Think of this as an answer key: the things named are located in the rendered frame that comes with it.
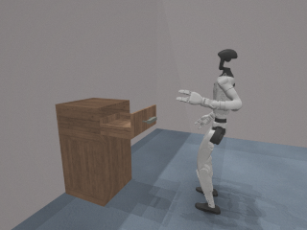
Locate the robot right hand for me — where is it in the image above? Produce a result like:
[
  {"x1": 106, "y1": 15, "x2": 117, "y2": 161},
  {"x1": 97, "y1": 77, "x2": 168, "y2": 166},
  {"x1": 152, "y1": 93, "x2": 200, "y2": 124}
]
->
[{"x1": 194, "y1": 115, "x2": 211, "y2": 129}]

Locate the right robot foot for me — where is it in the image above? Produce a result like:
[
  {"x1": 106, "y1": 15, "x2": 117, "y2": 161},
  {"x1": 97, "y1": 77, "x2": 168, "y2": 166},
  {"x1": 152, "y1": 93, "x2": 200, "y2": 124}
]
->
[{"x1": 196, "y1": 187, "x2": 218, "y2": 197}]

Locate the left robot forearm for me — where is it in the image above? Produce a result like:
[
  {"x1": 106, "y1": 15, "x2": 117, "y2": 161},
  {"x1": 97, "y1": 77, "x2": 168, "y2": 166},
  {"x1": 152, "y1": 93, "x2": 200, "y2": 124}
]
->
[{"x1": 201, "y1": 97, "x2": 242, "y2": 111}]

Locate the drawer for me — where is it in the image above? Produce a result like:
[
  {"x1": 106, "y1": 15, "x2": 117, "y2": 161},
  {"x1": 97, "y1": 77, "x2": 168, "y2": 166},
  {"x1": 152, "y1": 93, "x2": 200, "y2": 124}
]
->
[{"x1": 100, "y1": 104, "x2": 156, "y2": 140}]

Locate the cabinet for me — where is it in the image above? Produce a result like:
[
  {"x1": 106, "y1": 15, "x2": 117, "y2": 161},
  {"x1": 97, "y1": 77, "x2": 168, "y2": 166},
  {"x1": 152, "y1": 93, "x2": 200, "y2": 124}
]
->
[{"x1": 55, "y1": 98, "x2": 132, "y2": 207}]

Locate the right robot forearm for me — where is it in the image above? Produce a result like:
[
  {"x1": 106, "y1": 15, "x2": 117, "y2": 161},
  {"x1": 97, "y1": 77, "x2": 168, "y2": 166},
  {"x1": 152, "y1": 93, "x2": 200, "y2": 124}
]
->
[{"x1": 208, "y1": 111, "x2": 216, "y2": 120}]

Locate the handle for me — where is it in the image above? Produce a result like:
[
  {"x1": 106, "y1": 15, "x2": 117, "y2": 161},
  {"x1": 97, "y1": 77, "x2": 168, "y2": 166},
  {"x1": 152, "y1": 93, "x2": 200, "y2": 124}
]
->
[{"x1": 142, "y1": 116, "x2": 157, "y2": 124}]

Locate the robot left upper arm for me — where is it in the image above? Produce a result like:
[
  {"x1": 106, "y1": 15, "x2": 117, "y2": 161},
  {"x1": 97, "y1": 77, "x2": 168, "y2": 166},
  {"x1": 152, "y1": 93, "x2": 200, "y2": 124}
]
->
[{"x1": 217, "y1": 76, "x2": 243, "y2": 112}]

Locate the robot left shin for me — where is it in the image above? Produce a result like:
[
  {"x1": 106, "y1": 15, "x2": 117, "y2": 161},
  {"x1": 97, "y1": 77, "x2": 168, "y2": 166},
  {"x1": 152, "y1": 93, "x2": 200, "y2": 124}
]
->
[{"x1": 196, "y1": 168, "x2": 215, "y2": 208}]

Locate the robot left hand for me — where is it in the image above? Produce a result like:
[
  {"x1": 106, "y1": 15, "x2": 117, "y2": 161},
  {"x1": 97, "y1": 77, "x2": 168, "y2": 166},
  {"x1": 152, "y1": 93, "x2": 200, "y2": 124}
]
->
[{"x1": 176, "y1": 90, "x2": 202, "y2": 105}]

